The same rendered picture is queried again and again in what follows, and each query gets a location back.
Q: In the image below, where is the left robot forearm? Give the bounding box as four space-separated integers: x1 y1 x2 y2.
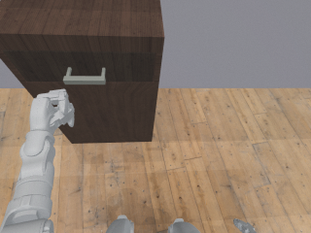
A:
0 129 56 232

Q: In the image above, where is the handle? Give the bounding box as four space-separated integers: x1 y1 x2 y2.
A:
63 67 106 84

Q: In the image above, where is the robot thigh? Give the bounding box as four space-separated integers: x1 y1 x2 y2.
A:
105 218 134 233
167 221 200 233

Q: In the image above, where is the right robot hand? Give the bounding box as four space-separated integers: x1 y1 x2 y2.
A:
233 218 257 233

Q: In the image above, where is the cabinet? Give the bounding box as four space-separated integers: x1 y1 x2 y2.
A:
0 0 165 144

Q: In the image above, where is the left robot hand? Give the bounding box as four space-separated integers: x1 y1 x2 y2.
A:
29 88 75 135

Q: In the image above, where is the robot right thigh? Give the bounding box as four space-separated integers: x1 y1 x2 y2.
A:
167 221 200 233

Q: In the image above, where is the robot left thigh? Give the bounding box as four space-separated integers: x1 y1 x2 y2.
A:
105 218 134 233

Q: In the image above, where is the robot left upper arm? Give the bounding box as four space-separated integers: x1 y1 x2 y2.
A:
0 218 54 233

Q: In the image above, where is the drawer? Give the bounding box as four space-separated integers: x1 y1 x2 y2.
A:
3 50 156 83

